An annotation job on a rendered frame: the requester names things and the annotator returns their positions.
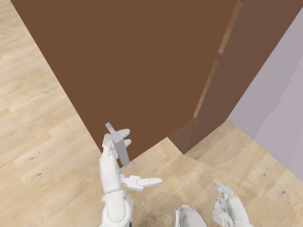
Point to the robot right hand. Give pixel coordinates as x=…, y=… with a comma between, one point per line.
x=232, y=210

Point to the handle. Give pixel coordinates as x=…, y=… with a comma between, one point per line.
x=119, y=145

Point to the robot left hand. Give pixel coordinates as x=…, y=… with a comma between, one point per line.
x=110, y=178

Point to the right robot thigh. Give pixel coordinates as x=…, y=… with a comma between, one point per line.
x=187, y=217

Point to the robot left forearm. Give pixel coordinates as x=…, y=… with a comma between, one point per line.
x=116, y=212

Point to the cupboard door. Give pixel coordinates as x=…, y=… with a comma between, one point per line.
x=140, y=65

